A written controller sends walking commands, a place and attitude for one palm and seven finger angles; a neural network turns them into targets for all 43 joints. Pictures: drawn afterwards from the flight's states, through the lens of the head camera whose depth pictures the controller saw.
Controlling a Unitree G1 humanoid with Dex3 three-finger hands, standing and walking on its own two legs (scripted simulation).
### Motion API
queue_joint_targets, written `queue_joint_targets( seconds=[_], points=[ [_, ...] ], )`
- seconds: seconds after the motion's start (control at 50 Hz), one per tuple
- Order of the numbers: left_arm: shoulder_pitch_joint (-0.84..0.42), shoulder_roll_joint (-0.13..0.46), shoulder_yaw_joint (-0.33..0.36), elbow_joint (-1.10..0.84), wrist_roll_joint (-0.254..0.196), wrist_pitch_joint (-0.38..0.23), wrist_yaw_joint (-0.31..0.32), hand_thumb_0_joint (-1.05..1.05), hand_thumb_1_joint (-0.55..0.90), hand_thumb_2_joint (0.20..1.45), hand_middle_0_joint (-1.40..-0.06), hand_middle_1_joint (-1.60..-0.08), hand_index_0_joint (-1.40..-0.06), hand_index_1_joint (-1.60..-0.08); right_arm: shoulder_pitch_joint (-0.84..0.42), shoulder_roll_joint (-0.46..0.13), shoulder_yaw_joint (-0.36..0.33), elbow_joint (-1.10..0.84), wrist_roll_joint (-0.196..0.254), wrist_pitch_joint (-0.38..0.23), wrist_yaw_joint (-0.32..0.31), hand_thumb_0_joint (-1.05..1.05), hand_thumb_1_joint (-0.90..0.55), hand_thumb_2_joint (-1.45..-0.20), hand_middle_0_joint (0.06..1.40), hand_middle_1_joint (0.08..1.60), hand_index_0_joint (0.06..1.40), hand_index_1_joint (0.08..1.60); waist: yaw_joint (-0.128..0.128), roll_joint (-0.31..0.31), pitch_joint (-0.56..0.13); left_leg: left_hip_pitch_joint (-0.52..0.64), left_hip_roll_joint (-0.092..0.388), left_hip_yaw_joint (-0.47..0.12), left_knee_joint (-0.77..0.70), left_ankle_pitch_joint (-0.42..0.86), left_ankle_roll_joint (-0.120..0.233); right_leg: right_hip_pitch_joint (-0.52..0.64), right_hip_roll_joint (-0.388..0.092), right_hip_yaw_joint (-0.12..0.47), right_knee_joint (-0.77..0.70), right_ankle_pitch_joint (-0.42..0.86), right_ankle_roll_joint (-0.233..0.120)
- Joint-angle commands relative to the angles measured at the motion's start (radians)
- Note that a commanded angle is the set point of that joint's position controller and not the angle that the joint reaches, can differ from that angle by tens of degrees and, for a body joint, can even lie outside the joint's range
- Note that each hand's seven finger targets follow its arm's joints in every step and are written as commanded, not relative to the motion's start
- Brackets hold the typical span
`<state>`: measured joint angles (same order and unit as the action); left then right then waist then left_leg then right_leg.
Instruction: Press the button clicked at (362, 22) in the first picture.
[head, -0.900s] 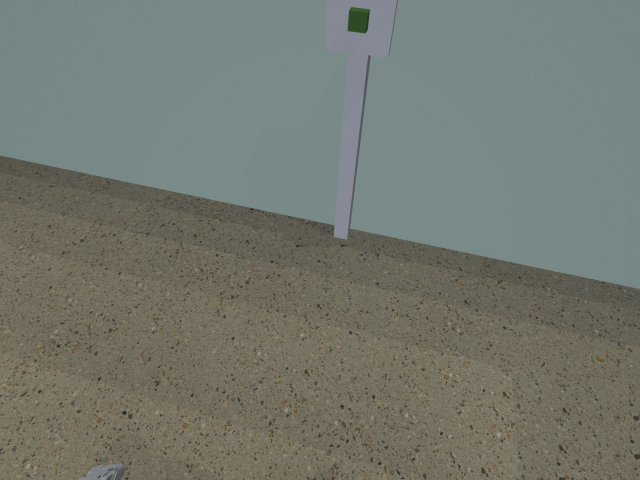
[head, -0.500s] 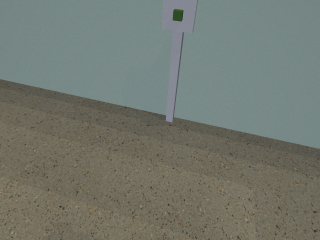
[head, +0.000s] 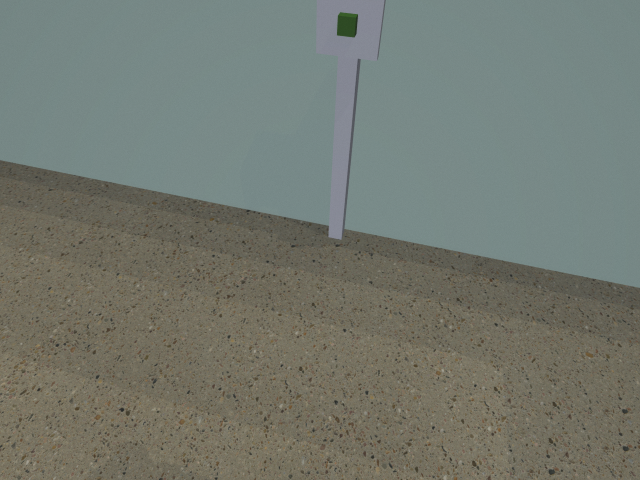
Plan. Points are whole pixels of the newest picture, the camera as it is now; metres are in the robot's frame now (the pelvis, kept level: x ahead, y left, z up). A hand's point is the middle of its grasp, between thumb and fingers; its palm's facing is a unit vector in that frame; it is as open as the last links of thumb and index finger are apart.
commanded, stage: look at it before walking up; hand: left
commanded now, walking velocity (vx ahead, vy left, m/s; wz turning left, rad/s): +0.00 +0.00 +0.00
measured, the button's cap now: (347, 24) +1.18 +0.00 +0.11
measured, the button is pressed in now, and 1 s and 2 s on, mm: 0 0 0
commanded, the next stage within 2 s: walk to a spot facing it in 0.54 s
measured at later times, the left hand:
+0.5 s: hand out of the picture +0.08 +0.25 -0.16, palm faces -0.03 -0.94 -0.33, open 7.3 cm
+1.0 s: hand out of the picture +0.04 +0.20 -0.20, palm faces -0.06 -0.98 -0.16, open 7.3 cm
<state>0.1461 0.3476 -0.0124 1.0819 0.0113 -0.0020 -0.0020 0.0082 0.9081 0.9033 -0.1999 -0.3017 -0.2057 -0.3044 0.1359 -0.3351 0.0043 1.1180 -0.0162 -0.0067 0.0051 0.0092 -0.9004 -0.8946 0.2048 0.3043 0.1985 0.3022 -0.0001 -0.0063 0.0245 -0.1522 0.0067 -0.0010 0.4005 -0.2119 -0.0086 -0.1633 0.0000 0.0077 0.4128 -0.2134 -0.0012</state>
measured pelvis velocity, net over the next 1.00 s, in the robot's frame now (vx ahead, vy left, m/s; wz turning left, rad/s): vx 0.07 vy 0.01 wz -0.09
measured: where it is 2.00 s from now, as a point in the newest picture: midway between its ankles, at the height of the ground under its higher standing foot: (343, 429)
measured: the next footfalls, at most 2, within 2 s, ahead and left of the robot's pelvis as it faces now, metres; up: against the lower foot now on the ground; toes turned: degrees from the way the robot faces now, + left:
right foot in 1.22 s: +0.26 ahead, -0.15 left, +0.00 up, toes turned -15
left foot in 1.60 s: +0.43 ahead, +0.07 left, +0.00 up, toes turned +6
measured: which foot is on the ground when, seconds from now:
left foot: down 0.00-1.00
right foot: down 0.00-0.94, up 0.96-1.00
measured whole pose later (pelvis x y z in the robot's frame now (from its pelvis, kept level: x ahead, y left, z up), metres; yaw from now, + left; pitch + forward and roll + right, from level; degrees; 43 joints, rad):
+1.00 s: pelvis +0.07 +0.01 -0.02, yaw -5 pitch -1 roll +0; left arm 0.37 0.20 0.01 1.12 0.02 0.02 -0.02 0.01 0.91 0.90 -0.20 -0.30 -0.20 -0.30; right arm 0.33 -0.18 -0.01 1.11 -0.03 -0.05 -0.01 0.01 -0.90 -0.89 0.20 0.30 0.20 0.30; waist 0.01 -0.04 0.00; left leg -0.12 0.02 0.09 0.56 -0.43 0.01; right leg -0.28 0.01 0.02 0.81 -0.45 -0.02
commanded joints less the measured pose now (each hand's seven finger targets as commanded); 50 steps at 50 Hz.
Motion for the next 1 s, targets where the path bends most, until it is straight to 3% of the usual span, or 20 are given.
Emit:
queue_joint_targets(
  seconds=[0.0, 0.38, 0.62, 0.64, 0.66, 0.68, 0.7, 0.74, 0.8, 0.84, 0.88, 0.9, 0.92, 0.94, 0.96, 0.98],
  points=[
    [-0.051, 0.201, 0.045, -0.061, -0.001, -0.025, 0.013, 0.0, 0.9, 0.9, -0.2, -0.3, -0.2, -0.3, -0.06, -0.207, -0.041, -0.07, 0.005, -0.024, -0.014, 0.0, -0.9, -0.9, 0.2, 0.3, 0.2, 0.3, 0.001, -0.005, -0.03, -0.006, 0.104, -0.097, -0.075, 0.073, 0.037, -0.017, -0.122, 0.116, -0.094, 0.047, -0.033],
    [-0.05, 0.2, 0.045, -0.059, 0.0, -0.025, 0.012, 0.0, 0.9, 0.9, -0.2, -0.3, -0.2, -0.3, -0.072, -0.212, -0.04, -0.072, 0.008, -0.026, -0.016, 0.0, -0.9, -0.9, 0.2, 0.3, 0.2, 0.3, 0.002, 0.022, -0.045, 0.019, 0.112, -0.1, -0.085, 0.126, 0.038, 0.006, -0.118, 0.103, -0.088, 0.116, -0.029],
    [-0.046, 0.202, 0.045, -0.054, 0.0, -0.027, 0.013, 0.0, 0.9, 0.9, -0.2, -0.3, -0.2, -0.3, -0.077, -0.212, -0.04, -0.07, 0.009, -0.027, -0.017, 0.0, -0.9, -0.9, 0.2, 0.3, 0.2, 0.3, 0.002, 0.009, -0.058, 0.043, 0.113, -0.097, -0.087, 0.161, 0.036, 0.027, -0.126, 0.099, -0.092, 0.163, -0.028],
    [-0.01, 0.127, 0.031, -0.033, -0.002, -0.019, 0.015, 0.0, 0.9, 0.9, -0.2, -0.3, -0.2, -0.3, -0.051, -0.138, -0.022, -0.052, 0.004, -0.019, -0.015, 0.0, -0.9, -0.9, 0.2, 0.3, 0.2, 0.3, 0.003, 0.001, -0.08, 0.053, 0.112, -0.08, -0.077, 0.118, 0.026, 0.031, -0.124, 0.098, -0.096, 0.112, -0.019],
    [0.027, 0.077, 0.019, -0.021, 0.0, -0.007, 0.016, 0.0, 0.9, 0.9, -0.2, -0.3, -0.2, -0.3, -0.009, -0.08, -0.009, -0.04, 0.001, -0.008, -0.011, 0.0, -0.9, -0.9, 0.2, 0.3, 0.2, 0.3, 0.002, -0.015, -0.066, 0.037, 0.102, -0.065, -0.065, 0.014, 0.016, 0.019, -0.117, 0.104, -0.095, -0.019, -0.014],
    [0.056, 0.073, 0.018, -0.015, 0.004, 0.0, 0.014, 0.0, 0.9, 0.9, -0.2, -0.3, -0.2, -0.3, 0.012, -0.072, -0.01, -0.037, -0.002, -0.001, -0.009, 0.0, -0.9, -0.9, 0.2, 0.3, 0.2, 0.3, 0.007, -0.028, -0.045, 0.016, 0.091, -0.054, -0.047, -0.096, 0.016, -0.006, -0.112, 0.123, -0.107, -0.148, -0.019],
    [0.063, 0.081, 0.024, -0.015, 0.007, 0.006, 0.008, 0.0, 0.9, 0.9, -0.2, -0.3, -0.2, -0.3, 0.021, -0.073, -0.013, -0.039, -0.006, 0.003, -0.007, 0.0, -0.9, -0.9, 0.2, 0.3, 0.2, 0.3, 0.007, -0.034, 0.017, -0.043, 0.078, -0.048, -0.043, -0.212, 0.017, -0.041, -0.109, 0.149, -0.123, -0.269, -0.029],
    [0.092, 0.091, 0.035, -0.026, 0.01, 0.01, -0.002, 0.0, 0.9, 0.9, -0.2, -0.3, -0.2, -0.3, 0.038, -0.074, -0.018, -0.049, -0.011, 0.003, -0.004, 0.0, -0.9, -0.9, 0.2, 0.3, 0.2, 0.3, 0.013, -0.056, 0.085, -0.122, 0.064, -0.039, -0.015, -0.32, 0.02, -0.083, -0.109, 0.189, -0.134, -0.396, -0.052],
    [0.142, 0.082, 0.052, -0.037, 0.009, 0.003, -0.006, 0.0, 0.9, 0.9, -0.2, -0.3, -0.2, -0.3, 0.074, -0.052, -0.025, -0.063, -0.009, -0.009, -0.005, 0.0, -0.9, -0.9, 0.2, 0.3, 0.2, 0.3, 0.011, -0.07, 0.115, -0.166, 0.053, -0.012, 0.074, -0.305, 0.027, -0.092, -0.125, 0.238, -0.122, -0.415, -0.093],
    [0.163, 0.068, 0.06, -0.04, 0.006, -0.008, -0.006, 0.0, 0.9, 0.9, -0.2, -0.3, -0.2, -0.3, 0.114, -0.034, -0.028, -0.064, -0.006, -0.026, -0.008, 0.0, -0.9, -0.9, 0.2, 0.3, 0.2, 0.3, -0.001, -0.054, 0.085, -0.127, 0.058, 0.003, 0.102, -0.244, 0.032, -0.09, -0.129, 0.236, -0.076, -0.326, -0.11],
    [0.153, 0.036, 0.062, -0.048, 0.007, -0.015, -0.007, 0.0, 0.9, 0.9, -0.2, -0.3, -0.2, -0.3, 0.174, -0.037, -0.037, -0.052, -0.003, -0.036, -0.012, 0.0, -0.9, -0.9, 0.2, 0.3, 0.2, 0.3, -0.027, 0.016, 0.088, -0.046, 0.104, -0.052, 0.053, -0.25, 0.055, -0.176, -0.076, 0.175, 0.041, -0.254, -0.097],
    [0.124, 0.0, 0.06, -0.063, 0.007, -0.017, -0.01, 0.0, 0.9, 0.9, -0.2, -0.3, -0.2, -0.3, 0.238, -0.055, -0.046, -0.033, -0.005, -0.043, -0.016, 0.0, -0.9, -0.9, 0.2, 0.3, 0.2, 0.3, -0.056, 0.138, 0.109, 0.048, 0.187, -0.162, -0.046, -0.25, 0.099, -0.295, -0.015, 0.082, 0.198, -0.21, -0.069],
    [0.08, -0.045, 0.053, -0.091, 0.009, -0.026, -0.011, 0.0, 0.9, 0.9, -0.2, -0.3, -0.2, -0.3, 0.341, -0.087, -0.061, -0.005, -0.008, -0.051, -0.025, 0.0, -0.9, -0.9, 0.2, 0.3, 0.2, 0.3, -0.091, 0.271, 0.112, 0.192, 0.314, -0.33, -0.148, -0.134, 0.169, -0.451, 0.042, -0.048, 0.418, -0.188, -0.037],
    [-0.003, -0.044, 0.051, -0.131, 0.011, -0.04, -0.007, 0.0, 0.9, 0.9, -0.2, -0.3, -0.2, -0.3, 0.427, -0.07, -0.062, 0.021, -0.01, -0.061, -0.033, 0.0, -0.9, -0.9, 0.2, 0.3, 0.2, 0.3, -0.125, 0.26, 0.134, 0.301, 0.385, -0.402, -0.165, 0.124, 0.23, -0.608, 0.006, -0.028, 0.564, -0.309, -0.028],
    [-0.039, -0.044, 0.058, -0.138, 0.01, -0.046, -0.007, 0.0, 0.9, 0.9, -0.2, -0.3, -0.2, -0.3, 0.448, -0.036, -0.054, 0.03, -0.008, -0.066, -0.04, 0.0, -0.9, -0.9, 0.2, 0.3, 0.2, 0.3, -0.119, 0.173, 0.159, 0.299, 0.407, -0.364, -0.139, 0.314, 0.248, -0.637, -0.049, 0.0, 0.634, -0.314, -0.029],
    [-0.043, -0.05, 0.06, -0.135, 0.009, -0.049, -0.013, 0.0, 0.9, 0.9, -0.2, -0.3, -0.2, -0.3, 0.433, -0.018, -0.053, 0.026, -0.008, -0.069, -0.041, 0.0, -0.9, -0.9, 0.2, 0.3, 0.2, 0.3, -0.104, 0.113, 0.141, 0.308, 0.407, -0.312, -0.117, 0.392, 0.247, -0.635, -0.079, 0.005, 0.624, -0.316, -0.03]
  ],
)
